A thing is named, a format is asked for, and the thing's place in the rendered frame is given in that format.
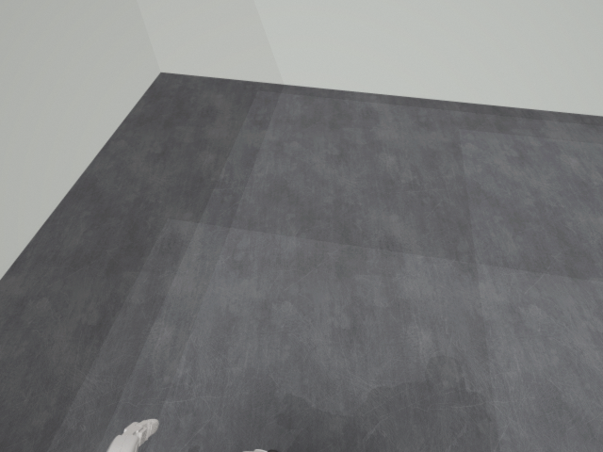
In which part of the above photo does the left robot hand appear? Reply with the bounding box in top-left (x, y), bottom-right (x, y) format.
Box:
top-left (106, 419), bottom-right (159, 452)

